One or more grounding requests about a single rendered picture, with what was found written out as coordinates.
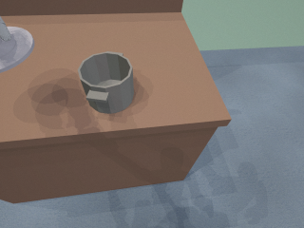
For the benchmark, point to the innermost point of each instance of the table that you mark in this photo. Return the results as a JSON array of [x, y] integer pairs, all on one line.
[[53, 144]]

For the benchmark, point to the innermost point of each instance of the robot left hand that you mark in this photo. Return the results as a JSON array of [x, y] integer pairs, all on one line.
[[4, 32]]

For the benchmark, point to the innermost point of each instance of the lid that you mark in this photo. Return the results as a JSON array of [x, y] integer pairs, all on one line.
[[16, 50]]

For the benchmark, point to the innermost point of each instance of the pot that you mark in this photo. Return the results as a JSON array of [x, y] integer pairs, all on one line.
[[107, 79]]

